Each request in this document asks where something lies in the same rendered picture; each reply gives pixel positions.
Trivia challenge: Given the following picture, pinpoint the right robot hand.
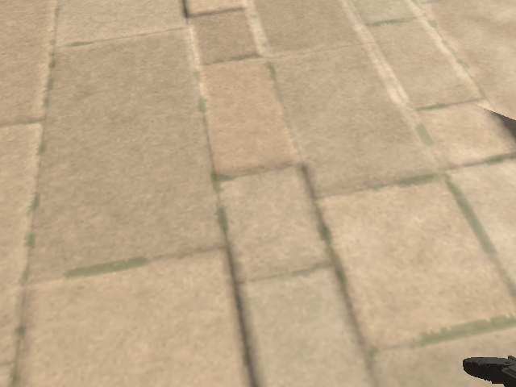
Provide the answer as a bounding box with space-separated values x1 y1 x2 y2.
463 356 516 387

